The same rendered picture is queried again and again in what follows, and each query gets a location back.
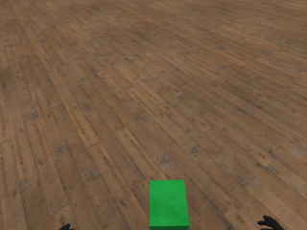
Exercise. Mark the robot right hand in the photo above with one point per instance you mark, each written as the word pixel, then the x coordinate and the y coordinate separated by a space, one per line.
pixel 269 221

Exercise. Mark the carton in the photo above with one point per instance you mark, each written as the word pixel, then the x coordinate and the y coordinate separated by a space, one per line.
pixel 168 205

